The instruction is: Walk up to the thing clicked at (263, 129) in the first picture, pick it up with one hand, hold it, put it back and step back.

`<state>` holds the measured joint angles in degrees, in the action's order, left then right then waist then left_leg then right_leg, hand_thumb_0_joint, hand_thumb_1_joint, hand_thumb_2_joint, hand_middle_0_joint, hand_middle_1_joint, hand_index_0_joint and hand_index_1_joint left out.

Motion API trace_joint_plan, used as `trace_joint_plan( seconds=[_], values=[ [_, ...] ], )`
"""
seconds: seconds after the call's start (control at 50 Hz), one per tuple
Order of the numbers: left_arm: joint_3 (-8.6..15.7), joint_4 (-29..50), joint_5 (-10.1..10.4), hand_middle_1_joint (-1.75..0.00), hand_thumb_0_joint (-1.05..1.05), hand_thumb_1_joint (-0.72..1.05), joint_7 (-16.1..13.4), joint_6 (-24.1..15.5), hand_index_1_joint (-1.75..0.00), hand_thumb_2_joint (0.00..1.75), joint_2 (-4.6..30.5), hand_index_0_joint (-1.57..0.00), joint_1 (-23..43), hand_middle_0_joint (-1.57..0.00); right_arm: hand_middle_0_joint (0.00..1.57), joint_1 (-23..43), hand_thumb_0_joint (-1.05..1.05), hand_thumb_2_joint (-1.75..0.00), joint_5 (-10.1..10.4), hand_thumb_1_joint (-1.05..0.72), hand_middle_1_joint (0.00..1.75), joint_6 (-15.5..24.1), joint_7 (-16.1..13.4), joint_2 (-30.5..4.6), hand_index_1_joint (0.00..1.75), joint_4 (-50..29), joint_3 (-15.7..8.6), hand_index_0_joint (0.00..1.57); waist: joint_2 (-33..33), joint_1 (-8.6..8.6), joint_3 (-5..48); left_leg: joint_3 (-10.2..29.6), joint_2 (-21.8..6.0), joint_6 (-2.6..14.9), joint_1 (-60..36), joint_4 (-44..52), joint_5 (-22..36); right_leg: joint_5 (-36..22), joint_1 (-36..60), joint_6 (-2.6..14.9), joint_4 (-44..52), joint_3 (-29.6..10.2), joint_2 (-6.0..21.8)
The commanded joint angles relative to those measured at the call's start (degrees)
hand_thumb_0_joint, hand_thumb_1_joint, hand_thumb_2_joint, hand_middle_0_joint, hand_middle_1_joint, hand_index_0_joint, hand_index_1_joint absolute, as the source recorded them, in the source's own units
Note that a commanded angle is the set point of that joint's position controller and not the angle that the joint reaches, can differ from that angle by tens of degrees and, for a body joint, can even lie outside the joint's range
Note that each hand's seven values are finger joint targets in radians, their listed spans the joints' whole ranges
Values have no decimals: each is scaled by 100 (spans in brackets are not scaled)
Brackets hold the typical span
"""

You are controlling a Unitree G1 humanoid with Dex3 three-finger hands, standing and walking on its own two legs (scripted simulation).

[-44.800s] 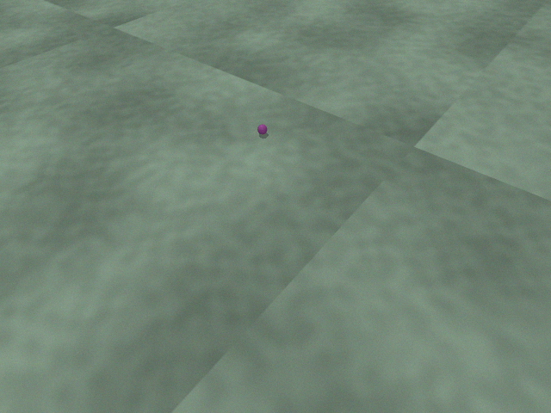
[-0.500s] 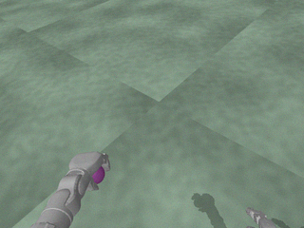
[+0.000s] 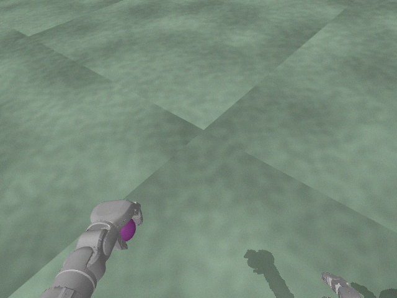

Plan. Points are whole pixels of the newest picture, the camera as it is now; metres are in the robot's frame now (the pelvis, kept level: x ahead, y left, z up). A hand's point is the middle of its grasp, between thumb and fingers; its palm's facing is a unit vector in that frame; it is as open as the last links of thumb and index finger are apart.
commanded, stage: crouch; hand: left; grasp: from above
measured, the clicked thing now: (122, 228) +0.32 +0.23 -0.07
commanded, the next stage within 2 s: lower in 1.84 s
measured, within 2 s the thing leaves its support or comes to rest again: neither
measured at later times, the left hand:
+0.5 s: hand (141, 236) +0.38 +0.24 -0.26, palm faces -0.40 +0.04 -0.91, open 7.9 cm
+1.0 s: hand (154, 247) +0.42 +0.25 -0.48, palm faces -0.45 -0.01 -0.90, open 7.7 cm
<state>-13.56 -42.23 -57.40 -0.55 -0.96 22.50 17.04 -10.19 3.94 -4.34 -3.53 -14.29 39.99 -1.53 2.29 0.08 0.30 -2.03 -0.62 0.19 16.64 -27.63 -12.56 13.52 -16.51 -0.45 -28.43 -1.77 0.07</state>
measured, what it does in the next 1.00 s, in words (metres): lowers itself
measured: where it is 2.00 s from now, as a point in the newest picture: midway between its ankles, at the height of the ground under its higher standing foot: outside the picture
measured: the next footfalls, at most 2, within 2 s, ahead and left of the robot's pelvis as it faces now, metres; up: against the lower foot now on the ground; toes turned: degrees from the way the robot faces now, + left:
none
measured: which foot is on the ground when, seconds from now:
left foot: down 0.00-1.00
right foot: down 0.00-1.00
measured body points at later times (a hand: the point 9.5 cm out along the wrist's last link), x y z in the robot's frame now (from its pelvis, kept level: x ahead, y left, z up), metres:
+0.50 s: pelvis -0.05 +0.01 -0.16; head +0.10 +0.02 +0.26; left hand +0.40 +0.23 -0.21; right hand -0.01 -0.28 -0.28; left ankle +0.02 +0.12 -0.74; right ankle +0.01 -0.12 -0.74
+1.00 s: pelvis -0.06 +0.01 -0.33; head +0.18 +0.05 +0.05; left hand +0.44 +0.25 -0.43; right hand -0.02 -0.27 -0.44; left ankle +0.02 +0.12 -0.74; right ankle +0.01 -0.12 -0.74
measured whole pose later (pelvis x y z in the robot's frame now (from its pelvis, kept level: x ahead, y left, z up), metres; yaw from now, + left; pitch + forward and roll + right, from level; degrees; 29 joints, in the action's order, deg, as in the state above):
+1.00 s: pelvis -0.06 +0.01 -0.33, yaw -3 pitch +40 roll -6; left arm 1.8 -77.2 -70.6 -18.3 -7.1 36.2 55.5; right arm -10.7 -5.0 2.7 4.1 -13.9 41.0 0.3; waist 1.9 12.6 8.8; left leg 3.9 -0.8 1.0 118.5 -116.1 -37.5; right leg 38.7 -114.2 -1.3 -113.2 3.1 -0.6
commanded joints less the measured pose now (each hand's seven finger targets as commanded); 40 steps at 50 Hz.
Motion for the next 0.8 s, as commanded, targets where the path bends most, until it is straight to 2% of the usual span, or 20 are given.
trace_joint_plan(
  seconds=[0.0,0.08,0.1,0.12,0.14,0.2,0.24,0.26,0.3,0.4,0.46,0.48,0.58,0.6,0.62,0.64,0.66,0.7,0.74,0.78],
  values=[
    [575,361,-140,-82,0,53,-641,-173,-75,60,1062,-87,2056,-80,20,128,0,-90,-89,-89,30,187,-20,-756,30,-554,-268,20,-411,175,1252,-1,162,90,-361,-132,835,-781,-265,85,140,81,-127],
    [560,-227,-376,-86,0,58,-1176,-266,-78,61,1032,-91,2854,-82,20,-148,0,-90,-196,-90,30,198,60,-826,30,-321,-331,20,-271,396,1577,-19,162,62,362,-953,619,-673,-1080,81,-540,63,-131],
    [551,-641,-442,-85,0,58,-1296,-272,-77,61,954,-91,2705,-83,20,-229,0,-90,-221,-90,30,210,88,-855,30,-291,-363,20,-324,435,1616,-3,161,39,628,-1231,541,-582,-1340,96,-814,86,-135],
    [502,-782,-507,-85,0,57,-1399,-312,-77,61,843,-91,2875,-83,20,-325,0,-90,-258,-90,30,234,118,-848,30,-265,-385,20,-342,485,1714,20,152,36,988,-1570,425,-488,-1704,111,-1136,98,-135],
    [529,-748,-577,-87,0,56,-1515,-373,-79,65,885,-90,3261,-82,20,-408,0,-90,-288,-90,30,260,141,-870,30,-261,-419,20,-175,510,1962,51,135,11,1256,-1883,357,-412,-2035,142,-1457,92,-153],
    [624,-1266,-773,-87,0,56,-1863,-370,-79,63,952,-90,3692,-82,20,-592,0,-90,-346,-90,30,325,194,-914,30,-335,-476,20,89,554,2367,80,106,-12,2111,-2647,-99,37,-2938,205,-2229,152,-184],
    [714,-1635,-882,-86,0,54,-2009,-316,-78,63,1144,-89,3968,-81,20,-759,0,-90,-382,-90,30,338,207,-974,30,-332,-495,20,72,631,2724,110,107,20,2641,-3093,-259,177,-3339,202,-2662,194,-210],
    [817,-1617,-887,-88,0,55,-2086,-321,-79,61,1331,-89,4218,-80,20,-771,0,-90,-398,-90,30,357,196,-988,30,-353,-501,20,192,598,2838,159,106,3,2882,-3245,-476,357,-3591,215,-2863,212,-216],
    [866,-1905,-878,-87,0,55,-2149,-284,-79,63,1386,-90,4337,-82,20,-852,0,-90,-430,-90,30,395,178,-991,30,-352,-508,20,209,642,3155,164,125,41,3383,-3650,-680,535,-3962,228,-3234,237,-213],
    [1079,-2146,-823,-86,0,56,-2131,-162,-78,61,1656,-91,4634,-83,20,-1048,0,-90,-524,-90,30,485,165,-1066,30,-292,-535,20,421,717,4046,370,52,47,4088,-4553,-620,558,-4876,276,-4287,337,-215],
    [1157,-2210,-817,-80,0,52,-2079,-111,-72,56,1773,-90,4951,-82,20,-1162,0,-90,-549,-90,30,507,150,-1050,30,-249,-542,20,559,831,4235,385,41,61,4531,-4929,-881,752,-5343,297,-4675,371,-213],
    [1174,-2431,-847,-79,0,51,-2061,-91,-71,52,1775,-88,4842,-80,20,-1172,0,-90,-563,-90,30,516,150,-1046,30,-225,-529,20,486,880,4119,419,47,57,4847,-5009,-1119,936,-5512,302,-4802,400,-217],
    [1370,-2361,-868,-77,0,49,-1931,-217,-69,50,2122,-87,5372,-79,20,-1235,0,-90,-625,-90,30,580,199,-1102,30,-213,-477,20,567,1079,4216,546,59,73,5664,-5606,-1851,1570,-6369,315,-5430,461,-199],
    [1341,-2450,-873,-76,0,50,-1913,-253,-67,45,2048,-87,5377,-78,20,-1224,0,-90,-645,-90,30,599,215,-1102,30,-202,-447,20,632,1107,4166,616,46,64,5730,-5718,-1880,1607,-6665,322,-5603,502,-185],
    [1370,-2382,-916,-71,0,50,-1913,-296,-63,44,2123,-89,5466,-80,20,-1245,0,-90,-652,-90,30,610,227,-1110,30,-192,-444,20,662,1099,4390,608,50,77,5728,-5901,-1781,1559,-6798,334,-5733,516,-193],
    [1435,-2277,-979,-70,0,50,-1918,-348,-62,44,2313,-89,5674,-81,20,-1265,0,-90,-658,-90,30,620,238,-1125,30,-175,-433,20,721,1129,4592,593,59,84,5815,-6069,-1739,1525,-6876,330,-5858,527,-201],
    [1527,-2416,-1024,-71,0,52,-1933,-390,-63,43,2513,-89,5630,-81,20,-1271,0,-90,-678,-90,30,632,264,-1142,30,-153,-405,20,738,1124,4533,618,69,78,5976,-6185,-1756,1542,-6988,326,-5991,535,-188],
    [1506,-2474,-1063,-71,0,53,-1953,-445,-63,47,2391,-91,5641,-83,20,-1289,0,-90,-725,-90,30,665,332,-1143,30,-128,-335,20,844,1199,4502,686,68,72,6184,-6398,-1746,1559,-7399,323,-6248,576,-165],
    [1598,-2509,-1127,-72,0,58,-1971,-515,-63,46,2590,-94,5792,-86,20,-1310,0,-90,-765,-90,30,705,400,-1190,30,-95,-333,20,999,1222,4705,749,45,59,6121,-6616,-1624,1517,-7684,323,-6486,625,-159],
    [1593,-2634,-1173,-71,0,58,-1971,-527,-63,45,2533,-94,5688,-86,20,-1382,0,-90,-808,-91,30,732,486,-1233,30,-59,-304,20,1132,1256,4830,773,30,46,6045,-6857,-1274,1312,-7903,319,-6718,651,-136]
  ],
)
